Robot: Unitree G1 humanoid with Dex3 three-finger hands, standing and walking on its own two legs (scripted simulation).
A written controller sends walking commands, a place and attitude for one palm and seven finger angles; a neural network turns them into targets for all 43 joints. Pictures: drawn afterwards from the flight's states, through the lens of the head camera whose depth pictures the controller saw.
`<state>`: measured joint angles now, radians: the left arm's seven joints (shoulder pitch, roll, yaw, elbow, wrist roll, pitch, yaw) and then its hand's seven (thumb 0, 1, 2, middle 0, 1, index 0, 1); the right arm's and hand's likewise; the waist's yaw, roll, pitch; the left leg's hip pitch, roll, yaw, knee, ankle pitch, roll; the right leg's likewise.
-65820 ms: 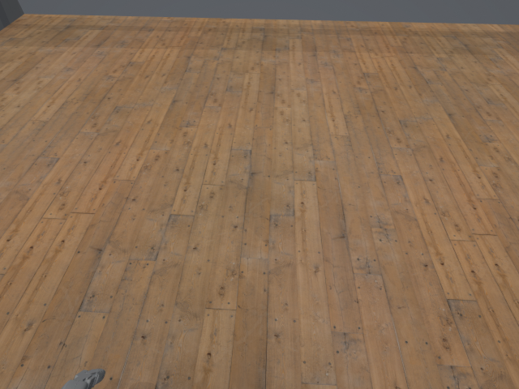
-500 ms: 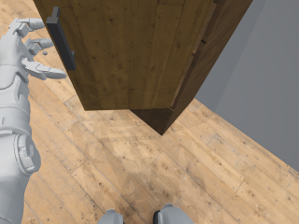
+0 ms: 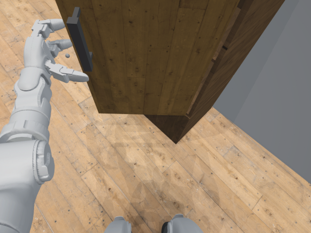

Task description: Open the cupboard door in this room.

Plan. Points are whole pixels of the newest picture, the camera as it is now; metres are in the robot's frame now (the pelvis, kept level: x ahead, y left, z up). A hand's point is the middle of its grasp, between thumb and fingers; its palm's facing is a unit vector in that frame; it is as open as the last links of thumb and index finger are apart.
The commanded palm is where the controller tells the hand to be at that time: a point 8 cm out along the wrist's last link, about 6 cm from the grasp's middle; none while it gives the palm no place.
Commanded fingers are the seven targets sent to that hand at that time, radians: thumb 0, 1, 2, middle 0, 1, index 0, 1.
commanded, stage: slide the fingers in behind the handle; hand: left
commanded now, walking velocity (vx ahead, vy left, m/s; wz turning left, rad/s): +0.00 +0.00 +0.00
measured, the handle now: (83, 42) +0.56 +0.16 +0.11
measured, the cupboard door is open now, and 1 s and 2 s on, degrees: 45 45 45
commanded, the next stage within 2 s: move the hooked fingers beside the handle in 0.40 s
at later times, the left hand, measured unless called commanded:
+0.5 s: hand (67, 56) +0.52 +0.19 +0.10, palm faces +0.02 -1.00 +0.00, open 15.0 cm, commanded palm +0.50 +0.18 +0.10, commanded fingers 0.00 -0.50 0.30 -0.30 -1.20 -0.30 -1.20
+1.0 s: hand (66, 55) +0.52 +0.19 +0.10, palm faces +0.03 -1.00 -0.02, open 14.8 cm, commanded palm +0.51 +0.20 +0.10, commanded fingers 0.00 -0.50 0.30 -0.30 -1.20 -0.30 -1.20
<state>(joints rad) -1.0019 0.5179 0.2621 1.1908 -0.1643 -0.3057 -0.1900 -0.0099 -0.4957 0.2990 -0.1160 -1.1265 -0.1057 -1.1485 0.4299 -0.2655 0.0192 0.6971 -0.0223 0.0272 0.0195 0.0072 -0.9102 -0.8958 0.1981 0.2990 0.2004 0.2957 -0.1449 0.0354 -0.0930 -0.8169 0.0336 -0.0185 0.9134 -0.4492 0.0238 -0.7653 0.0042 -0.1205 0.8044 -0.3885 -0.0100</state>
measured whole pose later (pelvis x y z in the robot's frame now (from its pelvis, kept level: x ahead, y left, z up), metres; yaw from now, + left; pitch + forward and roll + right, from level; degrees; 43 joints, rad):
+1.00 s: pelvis +0.00 +0.00 +0.00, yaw +2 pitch +21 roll -4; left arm -1.06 0.52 0.25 1.25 -0.15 -0.32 -0.20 -0.01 -0.50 0.30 -0.14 -1.14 -0.12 -1.17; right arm 0.41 -0.27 0.03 0.71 -0.02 0.00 0.01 0.01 -0.91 -0.90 0.20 0.30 0.20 0.30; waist -0.15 0.04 -0.08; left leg -0.85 0.01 -0.04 0.93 -0.44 0.02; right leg -0.79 0.01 -0.10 0.83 -0.40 0.00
